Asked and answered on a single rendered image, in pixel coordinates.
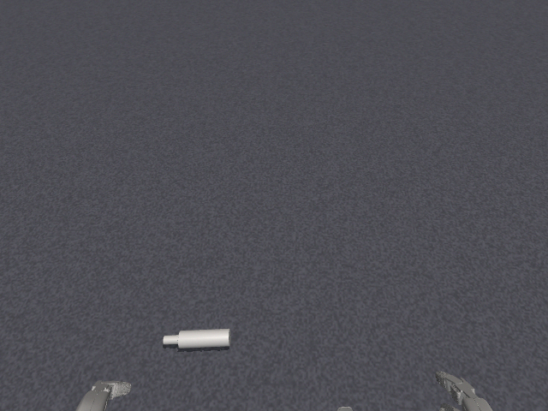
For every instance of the right robot hand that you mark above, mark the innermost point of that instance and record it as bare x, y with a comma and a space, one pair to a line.
462, 392

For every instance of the left robot hand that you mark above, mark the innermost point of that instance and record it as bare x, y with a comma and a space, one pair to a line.
97, 398

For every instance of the bottle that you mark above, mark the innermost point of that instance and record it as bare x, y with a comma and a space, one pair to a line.
200, 338

